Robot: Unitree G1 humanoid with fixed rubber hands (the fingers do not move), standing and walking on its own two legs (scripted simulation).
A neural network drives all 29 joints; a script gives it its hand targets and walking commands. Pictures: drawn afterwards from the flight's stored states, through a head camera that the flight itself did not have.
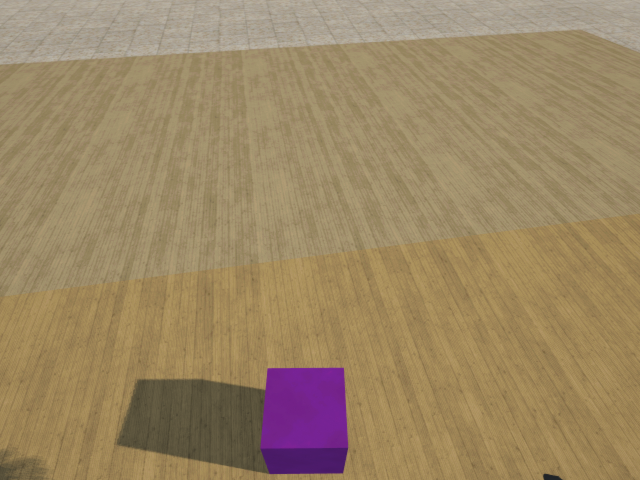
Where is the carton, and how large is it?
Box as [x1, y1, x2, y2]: [260, 368, 347, 473]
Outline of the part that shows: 267,368 260,448 269,473 342,472 347,451 343,368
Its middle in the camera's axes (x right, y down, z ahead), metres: -0.04 +0.52 +1.07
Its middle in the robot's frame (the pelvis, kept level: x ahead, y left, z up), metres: +0.42 +0.04 -0.66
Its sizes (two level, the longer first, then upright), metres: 0.210 0.200 0.250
